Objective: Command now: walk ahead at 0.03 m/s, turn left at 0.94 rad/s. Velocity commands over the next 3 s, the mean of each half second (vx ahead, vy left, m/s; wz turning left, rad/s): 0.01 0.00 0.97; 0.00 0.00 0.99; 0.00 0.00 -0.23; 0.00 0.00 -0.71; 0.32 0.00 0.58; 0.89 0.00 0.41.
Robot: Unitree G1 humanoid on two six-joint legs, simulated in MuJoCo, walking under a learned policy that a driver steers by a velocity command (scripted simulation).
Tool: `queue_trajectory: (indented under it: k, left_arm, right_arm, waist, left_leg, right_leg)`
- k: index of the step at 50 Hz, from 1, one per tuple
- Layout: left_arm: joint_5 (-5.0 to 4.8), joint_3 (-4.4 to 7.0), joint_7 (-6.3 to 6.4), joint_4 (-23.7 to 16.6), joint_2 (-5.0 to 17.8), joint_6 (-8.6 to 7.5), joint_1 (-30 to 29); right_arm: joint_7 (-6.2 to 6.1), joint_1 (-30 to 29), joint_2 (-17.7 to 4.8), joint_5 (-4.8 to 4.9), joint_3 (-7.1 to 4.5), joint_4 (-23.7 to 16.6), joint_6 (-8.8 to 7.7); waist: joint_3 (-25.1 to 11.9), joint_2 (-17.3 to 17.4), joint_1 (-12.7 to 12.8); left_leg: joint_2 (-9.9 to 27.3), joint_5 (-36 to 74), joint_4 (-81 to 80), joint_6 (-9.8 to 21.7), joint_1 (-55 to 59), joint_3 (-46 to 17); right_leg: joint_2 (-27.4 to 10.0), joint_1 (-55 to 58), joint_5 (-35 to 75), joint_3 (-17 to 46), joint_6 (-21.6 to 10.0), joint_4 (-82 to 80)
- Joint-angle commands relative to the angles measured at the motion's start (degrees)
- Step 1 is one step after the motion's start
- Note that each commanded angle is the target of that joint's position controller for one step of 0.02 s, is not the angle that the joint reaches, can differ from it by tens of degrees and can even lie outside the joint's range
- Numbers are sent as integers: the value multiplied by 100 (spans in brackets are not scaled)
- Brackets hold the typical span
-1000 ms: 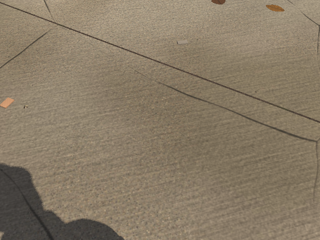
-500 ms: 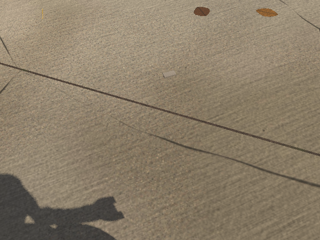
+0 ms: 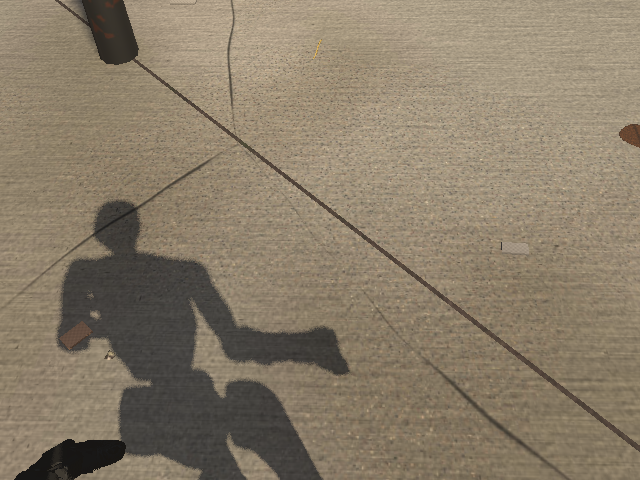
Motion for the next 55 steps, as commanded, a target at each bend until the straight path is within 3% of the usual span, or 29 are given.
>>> queue_trajectory:
  k: [1,3,6,9,14,19,20,21,22,23,24,25,26,27,29,31,34,40,42,43,44,45,46,47,48,49,51,53,55]
  left_arm:
    - [-6,136,100,-571,430,71,-184]
    - [-13,94,179,-618,485,176,-291]
    - [63,107,233,-511,540,255,-27]
    - [60,180,228,-385,668,277,216]
    - [-9,310,119,-280,887,269,76]
    - [-223,410,-37,-128,986,199,110]
    - [-276,402,-49,-64,887,200,171]
    - [-263,356,-90,85,636,212,497]
    - [-15,271,-137,-125,340,235,593]
    - [76,255,-57,-504,370,198,-135]
    - [-23,314,7,-560,620,196,-506]
    - [-93,327,57,-535,627,183,-483]
    - [-49,361,118,-395,693,191,-274]
    - [1,380,134,-359,720,192,-123]
    - [-14,361,79,-273,635,161,43]
    - [-58,301,51,-252,502,145,1]
    - [-96,239,8,-293,406,132,-191]
    - [-153,257,-107,-267,551,33,-150]
    - [-172,309,-142,-197,639,-8,111]
    - [-164,351,-140,-118,696,-19,310]
    - [-99,416,-111,-125,960,16,397]
    - [42,456,-85,-166,1310,102,228]
    - [117,416,-67,-268,1004,80,196]
    - [81,327,-9,-367,715,86,-18]
    - [20,277,54,-407,554,132,-222]
    - [-49,243,124,-430,503,170,-289]
    - [-50,189,161,-308,551,225,64]
    - [-33,187,105,-162,640,254,422]
    - [-62,121,0,-118,543,245,291]
  right_arm:
    - [51,533,-1098,-8,-322,-179,-14]
    - [39,584,-810,-20,-225,-184,61]
    - [35,224,-468,19,-98,-382,14]
    - [55,-56,-400,-21,-71,-507,-21]
    - [154,-142,-268,-67,-30,-500,-12]
    - [292,13,-324,-40,-129,-431,130]
    - [281,267,-354,-32,-188,-328,146]
    - [213,718,-634,-50,-321,-159,140]
    - [101,997,-1528,-51,-536,-230,84]
    - [140,665,-1650,-305,-500,-485,-110]
    - [193,513,-1362,-359,-441,-461,-247]
    - [162,259,-1220,-259,-389,-411,-313]
    - [114,-42,-991,-126,-317,-452,-292]
    - [66,-300,-892,-74,-261,-507,-256]
    - [-7,-359,-776,-127,-200,-542,-219]
    - [-45,-240,-813,-112,-216,-498,-212]
    - [-82,-228,-923,-75,-263,-491,-172]
    - [-25,-388,-967,-51,-292,-564,-90]
    - [-8,-571,-924,-5,-279,-612,-71]
    - [-6,-663,-844,33,-249,-641,-59]
    - [6,-310,-513,2,-157,-608,-44]
    - [30,116,-368,21,-114,-688,-65]
    - [47,95,-970,-58,-286,-588,-139]
    - [63,-9,-1204,-25,-371,-490,-132]
    - [49,-4,-1141,-23,-379,-389,-79]
    - [45,35,-1001,-50,-345,-354,-28]
    - [57,-135,-559,-79,-171,-406,-46]
    - [27,-352,-252,-119,-23,-473,-122]
    - [33,-297,22,-224,118,-400,-177]
  waist:
    - [-636,-887,-1]
    - [-327,-756,14]
    - [-350,-1030,217]
    - [-567,-1051,384]
    - [-667,-1108,329]
    - [-696,-1112,136]
    - [-743,-976,4]
    - [-679,-345,-98]
    - [-512,1683,91]
    - [-884,1662,-109]
    - [-812,961,-229]
    - [-576,772,-22]
    - [-546,469,151]
    - [-560,542,297]
    - [-782,568,373]
    - [-832,470,315]
    - [-788,600,238]
    - [-798,907,164]
    - [-802,946,305]
    - [-813,819,420]
    - [-1105,13,250]
    - [-932,-1816,-157]
    - [-743,-1661,6]
    - [-556,-1261,13]
    - [-376,-992,-13]
    - [-304,-937,23]
    - [-245,-786,219]
    - [-412,-887,398]
    - [-646,-1021,310]
  left_leg:
    - [886,59,2035,-473,-1275,558]
    - [1039,558,2635,-546,-1362,1050]
    - [1424,956,2215,-645,-1619,1537]
    - [1773,993,1658,-723,-1684,1586]
    - [1961,1106,446,-494,-800,1859]
    - [1759,1218,-1300,-9,286,2262]
    - [1586,1551,-1904,175,828,2320]
    - [1556,2215,-2576,464,1673,1873]
    - [3093,4849,-2711,1172,2706,-436]
    - [3527,4518,-2957,2124,2225,-1606]
    - [3274,3658,-3180,1959,2097,-1134]
    - [2976,3147,-3234,1620,1888,-813]
    - [2784,2960,-3154,1357,1780,-551]
    - [2630,3165,-3084,1263,1505,-367]
    - [2385,3497,-2971,1210,1355,-228]
    - [2247,3528,-2865,1177,1421,-317]
    - [2121,3190,-2745,1143,1440,-672]
    - [1970,3365,-2494,1111,1291,-1531]
    - [1777,3307,-2335,980,1128,-1687]
    - [1563,2853,-2132,812,853,-1583]
    - [1149,1014,-1296,531,281,-1089]
    - [241,-862,-141,172,-963,189]
    - [746,-651,1119,-118,-1375,401]
    - [1016,-171,1574,-214,-1384,609]
    - [1152,252,1784,-295,-1367,757]
    - [1217,572,2127,-366,-1466,902]
    - [1226,654,2110,-448,-1303,1243]
    - [1161,400,1417,-476,-1145,1262]
    - [1303,192,173,-459,-398,1274]
  right_leg:
    - [-2063,1409,966,1530,-1175,-623]
    - [-1758,875,810,830,-1061,-797]
    - [-1632,1139,946,179,-1164,-971]
    - [-1935,1617,1034,0,-1341,-1012]
    - [-2180,1361,747,-635,-1255,-1034]
    - [-2423,1332,699,-1130,-835,-479]
    - [-2318,1103,430,-1360,-555,-36]
    - [-1949,379,-183,-1711,-134,892]
    - [-1147,-1647,-2893,-2156,491,2965]
    - [-572,-2478,-3235,-848,592,4011]
    - [-623,-2546,-2740,-459,424,4347]
    - [-659,-2573,-2128,-311,273,4187]
    - [-740,-2499,-1703,-244,252,4056]
    - [-684,-2238,-1404,-246,286,3969]
    - [-475,-1850,-1019,-264,364,3884]
    - [-304,-1748,-882,-223,434,3302]
    - [-109,-1545,-888,-97,500,2366]
    - [53,-647,-1112,111,394,1092]
    - [2,35,-788,51,298,208]
    - [-164,652,-115,-22,222,-481]
    - [-1145,1566,229,679,-130,-669]
    - [-2363,1948,1278,2136,-1043,-874]
    - [-2845,1604,1031,2568,-1503,-1000]
    - [-2556,1328,574,1914,-1400,-974]
    - [-2135,1123,53,1281,-1157,-956]
    - [-1946,1093,-16,900,-1051,-949]
    - [-1739,980,622,517,-1180,-979]
    - [-1709,1333,1164,442,-1337,-880]
    - [-1619,1309,1339,262,-1294,-720]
